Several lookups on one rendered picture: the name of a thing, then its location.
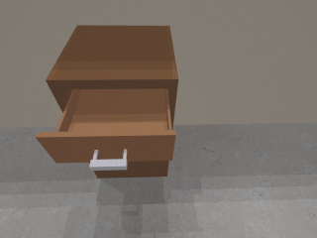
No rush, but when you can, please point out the cabinet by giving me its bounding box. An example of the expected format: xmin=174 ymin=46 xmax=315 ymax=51
xmin=46 ymin=25 xmax=178 ymax=179

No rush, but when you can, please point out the handle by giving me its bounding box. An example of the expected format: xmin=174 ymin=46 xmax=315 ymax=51
xmin=89 ymin=149 xmax=128 ymax=171

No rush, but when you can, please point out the drawer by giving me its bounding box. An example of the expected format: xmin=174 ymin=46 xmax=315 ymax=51
xmin=36 ymin=88 xmax=176 ymax=164

